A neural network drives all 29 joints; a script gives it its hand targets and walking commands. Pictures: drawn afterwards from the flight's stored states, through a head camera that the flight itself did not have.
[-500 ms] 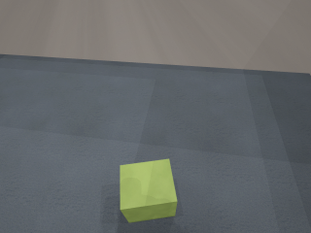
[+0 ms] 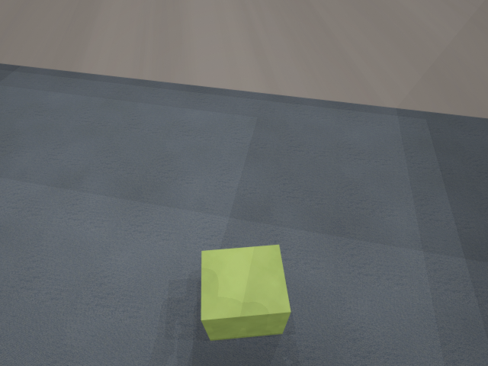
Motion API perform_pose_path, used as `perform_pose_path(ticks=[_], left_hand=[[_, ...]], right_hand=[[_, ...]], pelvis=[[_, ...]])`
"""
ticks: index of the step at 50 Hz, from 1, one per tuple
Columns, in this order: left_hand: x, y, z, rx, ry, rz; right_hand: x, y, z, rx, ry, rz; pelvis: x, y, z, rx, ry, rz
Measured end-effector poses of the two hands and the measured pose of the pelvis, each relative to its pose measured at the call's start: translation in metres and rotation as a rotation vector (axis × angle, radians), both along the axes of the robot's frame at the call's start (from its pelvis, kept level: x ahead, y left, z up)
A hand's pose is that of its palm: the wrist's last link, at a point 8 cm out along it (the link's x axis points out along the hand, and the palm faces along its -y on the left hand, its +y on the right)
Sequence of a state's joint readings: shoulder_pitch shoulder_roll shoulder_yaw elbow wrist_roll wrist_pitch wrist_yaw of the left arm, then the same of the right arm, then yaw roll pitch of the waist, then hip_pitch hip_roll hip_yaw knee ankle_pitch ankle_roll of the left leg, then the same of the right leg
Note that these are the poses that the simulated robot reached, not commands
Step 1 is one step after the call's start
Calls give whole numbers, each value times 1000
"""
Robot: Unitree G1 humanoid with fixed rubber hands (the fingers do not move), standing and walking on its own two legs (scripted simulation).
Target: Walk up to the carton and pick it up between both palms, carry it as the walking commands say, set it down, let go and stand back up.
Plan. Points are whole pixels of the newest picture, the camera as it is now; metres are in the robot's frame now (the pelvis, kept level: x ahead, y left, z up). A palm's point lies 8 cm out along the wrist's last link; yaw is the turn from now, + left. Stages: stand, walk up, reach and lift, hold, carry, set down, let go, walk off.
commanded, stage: walk up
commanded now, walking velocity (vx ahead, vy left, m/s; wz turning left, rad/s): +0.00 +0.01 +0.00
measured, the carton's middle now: (243, 294) +0.44 +0.02 -0.63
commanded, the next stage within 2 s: stand in 0.88 s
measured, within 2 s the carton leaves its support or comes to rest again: neither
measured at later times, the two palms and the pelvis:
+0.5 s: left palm out of the picture +0.02 +0.24 -0.14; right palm out of the picture -0.01 -0.20 -0.14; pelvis +0.02 +0.02 +0.00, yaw -1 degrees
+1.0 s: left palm out of the picture +0.03 +0.23 -0.14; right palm out of the picture -0.01 -0.22 -0.14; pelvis +0.04 +0.00 +0.00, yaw -2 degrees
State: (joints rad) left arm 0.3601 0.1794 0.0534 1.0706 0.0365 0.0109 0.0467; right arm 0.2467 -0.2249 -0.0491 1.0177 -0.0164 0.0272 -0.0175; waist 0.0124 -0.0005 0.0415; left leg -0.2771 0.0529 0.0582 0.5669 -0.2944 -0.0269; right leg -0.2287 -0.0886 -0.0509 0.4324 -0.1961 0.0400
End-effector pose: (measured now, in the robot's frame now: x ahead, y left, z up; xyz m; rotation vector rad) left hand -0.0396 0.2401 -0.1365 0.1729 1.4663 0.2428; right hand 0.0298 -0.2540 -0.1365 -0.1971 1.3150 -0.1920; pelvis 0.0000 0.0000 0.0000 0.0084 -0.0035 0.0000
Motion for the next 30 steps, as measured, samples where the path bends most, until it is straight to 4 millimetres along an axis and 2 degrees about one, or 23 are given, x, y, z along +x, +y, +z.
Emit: perform_pose_path(ticks=[3, 6, 11, 19, 30], left_hand=[[3, 7, -14, -47, -6, -6], [15, 7, -14, -81, -24, -22], [37, 6, -12, -95, -64, -71], [57, -1, -2, -74, -114, -87], [60, -8, 0, -60, -92, -77]], right_hand=[[0, 24, -2, -4, -15, -2], [-4, 46, 4, 24, -13, -8], [-11, 64, 2, 55, -14, -51], [-30, 66, -9, 101, 52, -86], [-39, 47, -7, 78, 100, -98]], pelvis=[[1, 15, -5, -11, -14, 7], [3, 22, 0, -7, -20, -5], [8, 27, 2, 4, -19, -21], [17, 25, 3, 0, -27, -26], [27, 15, 5, -6, -28, -26]])
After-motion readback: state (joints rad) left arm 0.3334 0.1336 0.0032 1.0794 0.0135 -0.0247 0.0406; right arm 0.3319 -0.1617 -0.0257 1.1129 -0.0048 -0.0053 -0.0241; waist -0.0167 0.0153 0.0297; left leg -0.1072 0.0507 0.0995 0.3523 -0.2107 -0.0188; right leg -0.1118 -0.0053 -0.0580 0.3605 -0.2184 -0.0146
